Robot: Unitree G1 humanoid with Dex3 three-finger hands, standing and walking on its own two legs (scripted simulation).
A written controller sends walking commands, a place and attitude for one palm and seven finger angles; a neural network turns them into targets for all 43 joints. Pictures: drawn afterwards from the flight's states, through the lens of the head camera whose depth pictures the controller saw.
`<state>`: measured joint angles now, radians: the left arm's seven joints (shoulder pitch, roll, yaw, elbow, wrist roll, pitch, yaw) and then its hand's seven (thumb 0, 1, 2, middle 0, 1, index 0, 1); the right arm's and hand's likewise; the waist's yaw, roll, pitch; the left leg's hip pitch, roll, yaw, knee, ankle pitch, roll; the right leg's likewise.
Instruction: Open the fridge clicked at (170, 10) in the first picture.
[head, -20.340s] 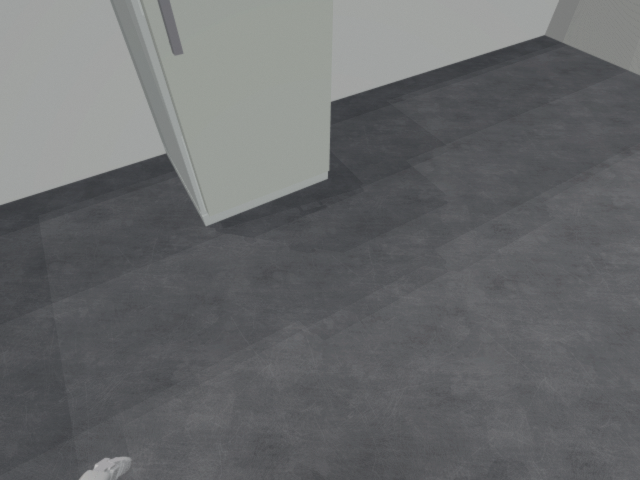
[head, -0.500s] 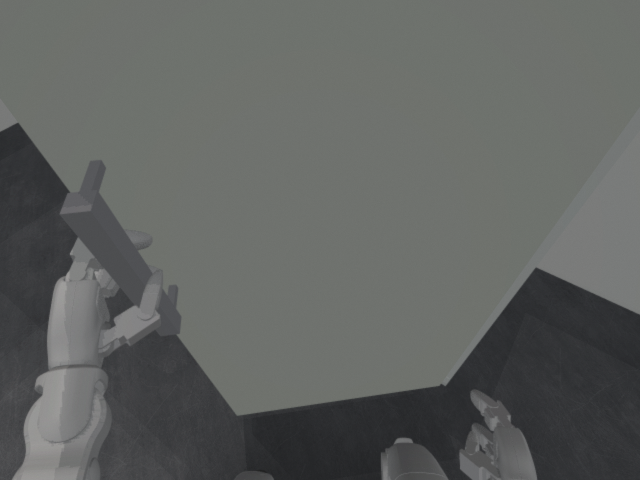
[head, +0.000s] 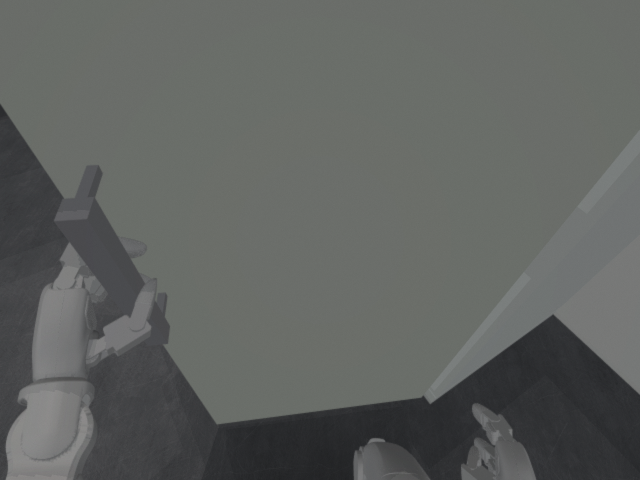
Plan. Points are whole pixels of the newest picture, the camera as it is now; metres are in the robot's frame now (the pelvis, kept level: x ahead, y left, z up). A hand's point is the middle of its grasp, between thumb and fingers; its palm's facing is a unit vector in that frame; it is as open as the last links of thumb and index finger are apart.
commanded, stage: walk backward, drawing the door open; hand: left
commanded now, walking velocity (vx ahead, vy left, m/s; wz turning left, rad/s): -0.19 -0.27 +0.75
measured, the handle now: (130, 268) +0.31 +0.22 +0.12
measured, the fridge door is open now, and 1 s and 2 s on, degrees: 66 71 71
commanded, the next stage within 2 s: stop walking and hold the door back in 0.10 s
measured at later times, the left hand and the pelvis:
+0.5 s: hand (154, 393) +0.18 +0.16 +0.12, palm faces +0.57 -0.75 -0.32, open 6.3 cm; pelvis -0.08 -0.16 +0.01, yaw +15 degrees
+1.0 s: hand (147, 350) +0.22 +0.18 +0.12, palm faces +0.46 -0.86 -0.23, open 6.1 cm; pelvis -0.12 -0.14 +0.01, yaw +13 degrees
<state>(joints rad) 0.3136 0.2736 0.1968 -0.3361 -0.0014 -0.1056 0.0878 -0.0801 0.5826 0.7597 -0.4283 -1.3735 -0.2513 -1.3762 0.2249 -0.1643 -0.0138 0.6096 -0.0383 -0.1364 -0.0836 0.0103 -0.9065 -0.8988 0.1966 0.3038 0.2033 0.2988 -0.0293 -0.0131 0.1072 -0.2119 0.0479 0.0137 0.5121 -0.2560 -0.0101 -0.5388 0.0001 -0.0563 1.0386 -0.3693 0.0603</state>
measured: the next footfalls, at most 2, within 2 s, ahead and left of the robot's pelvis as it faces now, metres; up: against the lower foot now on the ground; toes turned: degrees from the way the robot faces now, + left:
right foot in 0.20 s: +0.06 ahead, -0.23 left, +0.00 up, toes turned +5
left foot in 0.74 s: -0.13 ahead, -0.05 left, +0.00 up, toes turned +19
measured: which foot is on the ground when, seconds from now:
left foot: down 0.00-0.20, up 0.22-0.72, down 0.74-1.00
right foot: up 0.00-0.18, down 0.20-0.74, up 0.76-1.00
